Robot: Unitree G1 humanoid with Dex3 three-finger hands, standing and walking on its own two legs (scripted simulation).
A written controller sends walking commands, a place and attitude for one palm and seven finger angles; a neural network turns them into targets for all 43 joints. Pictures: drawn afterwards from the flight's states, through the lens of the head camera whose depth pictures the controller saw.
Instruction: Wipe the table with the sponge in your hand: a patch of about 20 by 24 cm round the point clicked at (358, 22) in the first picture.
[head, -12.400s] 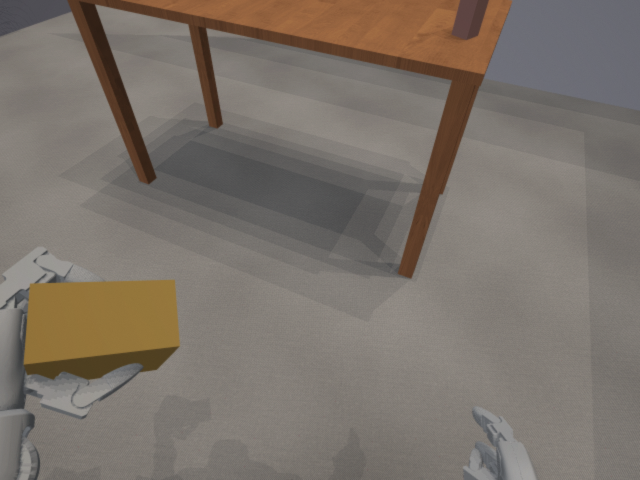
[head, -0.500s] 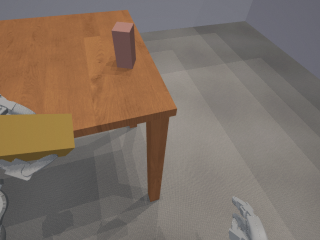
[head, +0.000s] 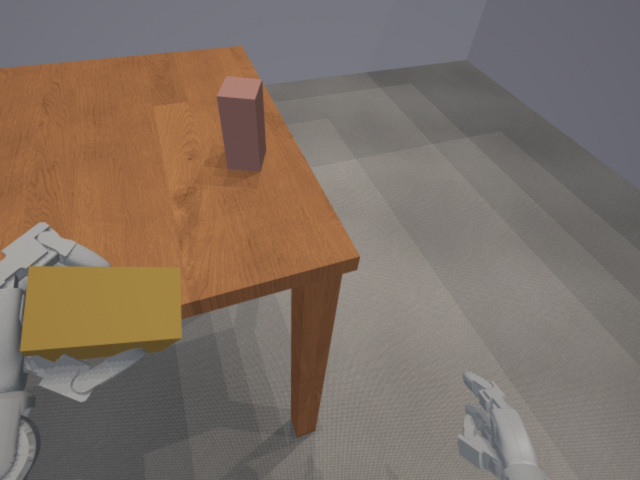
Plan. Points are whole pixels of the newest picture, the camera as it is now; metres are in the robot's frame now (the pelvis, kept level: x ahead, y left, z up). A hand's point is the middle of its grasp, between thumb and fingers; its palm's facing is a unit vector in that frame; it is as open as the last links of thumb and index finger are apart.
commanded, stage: shuffle to correct the standing spot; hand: left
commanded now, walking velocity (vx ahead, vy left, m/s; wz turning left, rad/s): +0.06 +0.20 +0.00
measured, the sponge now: (127, 315) +0.23 +0.21 +0.15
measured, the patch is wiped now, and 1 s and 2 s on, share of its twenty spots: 0.00 0.00 0.00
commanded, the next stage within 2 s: come to a stop and stand still in 1.40 s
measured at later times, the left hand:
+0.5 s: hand (13, 310) +0.22 +0.30 +0.16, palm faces +0.37 -0.84 -0.39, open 10.4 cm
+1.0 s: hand out of the picture +0.22 +0.38 +0.17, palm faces +0.35 -0.80 -0.48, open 10.4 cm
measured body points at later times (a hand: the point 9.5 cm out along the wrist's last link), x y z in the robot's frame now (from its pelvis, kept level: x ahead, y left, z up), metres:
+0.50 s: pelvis -0.01 +0.06 -0.01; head +0.03 +0.07 +0.44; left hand +0.20 +0.34 +0.18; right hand +0.16 -0.17 -0.09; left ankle -0.04 +0.08 -0.73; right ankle -0.02 -0.06 -0.69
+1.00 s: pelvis -0.02 +0.15 -0.02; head +0.01 +0.15 +0.42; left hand +0.19 +0.42 +0.20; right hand +0.13 -0.08 -0.11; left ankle +0.01 +0.33 -0.73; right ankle -0.01 +0.08 -0.73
